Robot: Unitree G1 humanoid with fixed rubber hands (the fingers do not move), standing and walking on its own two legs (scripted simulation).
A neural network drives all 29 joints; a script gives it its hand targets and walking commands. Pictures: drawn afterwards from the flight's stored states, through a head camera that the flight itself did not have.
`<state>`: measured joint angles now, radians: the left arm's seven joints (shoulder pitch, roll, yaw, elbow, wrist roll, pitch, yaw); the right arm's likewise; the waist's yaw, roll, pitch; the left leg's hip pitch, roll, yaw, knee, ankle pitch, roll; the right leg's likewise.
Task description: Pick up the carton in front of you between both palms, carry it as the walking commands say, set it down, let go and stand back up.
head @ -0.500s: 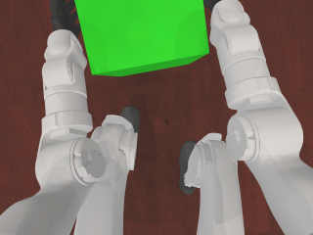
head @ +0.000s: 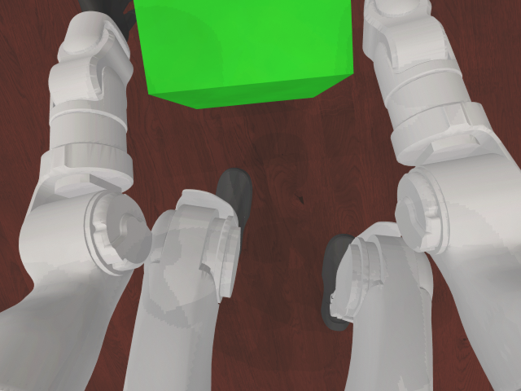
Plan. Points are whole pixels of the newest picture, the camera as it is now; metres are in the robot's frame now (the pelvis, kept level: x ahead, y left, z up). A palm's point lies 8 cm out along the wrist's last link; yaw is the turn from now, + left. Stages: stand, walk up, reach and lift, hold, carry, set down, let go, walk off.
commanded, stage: set down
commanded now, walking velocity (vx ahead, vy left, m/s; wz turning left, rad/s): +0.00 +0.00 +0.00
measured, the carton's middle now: (245, 19) +0.53 +0.14 -0.24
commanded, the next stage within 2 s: none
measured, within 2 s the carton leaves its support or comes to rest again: rests again in 0.84 s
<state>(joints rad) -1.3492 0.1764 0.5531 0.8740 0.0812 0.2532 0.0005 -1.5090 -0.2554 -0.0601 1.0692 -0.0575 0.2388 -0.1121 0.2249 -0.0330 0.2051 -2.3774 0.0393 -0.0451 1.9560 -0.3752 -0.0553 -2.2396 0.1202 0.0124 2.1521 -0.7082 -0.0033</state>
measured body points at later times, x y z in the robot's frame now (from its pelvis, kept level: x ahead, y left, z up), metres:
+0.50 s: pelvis -0.01 +0.00 -0.01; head +0.37 +0.00 +0.22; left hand +0.50 +0.30 -0.18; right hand +0.57 -0.01 -0.21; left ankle +0.15 +0.14 -0.36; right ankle +0.06 -0.10 -0.36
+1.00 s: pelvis -0.02 +0.01 -0.01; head +0.37 +0.01 +0.20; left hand +0.47 +0.31 -0.21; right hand +0.58 -0.05 -0.22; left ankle +0.15 +0.14 -0.36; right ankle +0.06 -0.10 -0.36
